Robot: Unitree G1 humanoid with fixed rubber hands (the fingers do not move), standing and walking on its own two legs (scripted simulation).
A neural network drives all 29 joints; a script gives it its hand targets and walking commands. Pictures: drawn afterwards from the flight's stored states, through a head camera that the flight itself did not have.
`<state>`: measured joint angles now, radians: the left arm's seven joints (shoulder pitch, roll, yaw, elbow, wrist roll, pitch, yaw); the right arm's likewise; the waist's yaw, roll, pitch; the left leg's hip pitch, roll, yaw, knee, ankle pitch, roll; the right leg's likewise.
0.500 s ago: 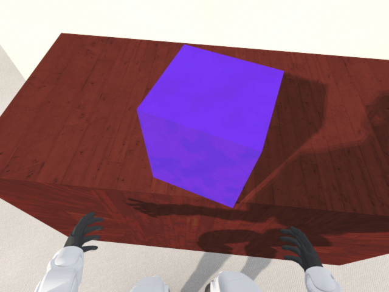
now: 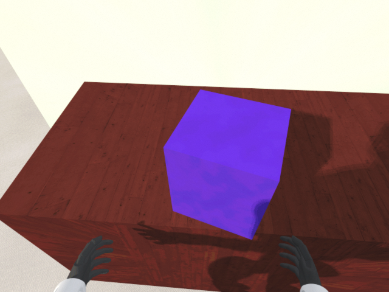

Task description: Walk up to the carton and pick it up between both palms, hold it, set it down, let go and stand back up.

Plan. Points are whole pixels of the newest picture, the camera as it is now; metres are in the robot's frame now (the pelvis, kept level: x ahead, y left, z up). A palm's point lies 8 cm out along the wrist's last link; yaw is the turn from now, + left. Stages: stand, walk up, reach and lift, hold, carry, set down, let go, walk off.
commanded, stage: reach and lift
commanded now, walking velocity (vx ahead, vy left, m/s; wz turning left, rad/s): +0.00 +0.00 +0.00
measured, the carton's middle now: (226, 164) +0.38 -0.07 +0.03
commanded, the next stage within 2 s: none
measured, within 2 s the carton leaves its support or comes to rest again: neither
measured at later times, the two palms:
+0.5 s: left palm (76, 272) +0.16 +0.23 +0.00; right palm (309, 284) +0.13 -0.19 +0.00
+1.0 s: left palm (64, 262) +0.16 +0.24 +0.04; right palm (309, 272) +0.14 -0.18 +0.04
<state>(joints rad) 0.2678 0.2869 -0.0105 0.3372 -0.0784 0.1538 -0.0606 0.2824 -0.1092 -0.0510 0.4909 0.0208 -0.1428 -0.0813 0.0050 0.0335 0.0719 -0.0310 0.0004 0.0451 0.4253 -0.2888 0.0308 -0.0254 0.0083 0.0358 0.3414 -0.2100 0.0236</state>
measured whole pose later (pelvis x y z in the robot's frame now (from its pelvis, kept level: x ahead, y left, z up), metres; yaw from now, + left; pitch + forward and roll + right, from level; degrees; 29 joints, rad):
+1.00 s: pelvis -0.01 +0.01 +0.00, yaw -1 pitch -10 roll -2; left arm 0.39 0.39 0.00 -0.07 -0.26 -0.02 -0.15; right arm 0.52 0.02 0.04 -0.20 0.09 0.03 -0.28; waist 0.03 0.01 0.11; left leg 0.00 0.00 0.06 0.45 -0.30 0.05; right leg 0.01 0.01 0.05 0.35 -0.20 0.03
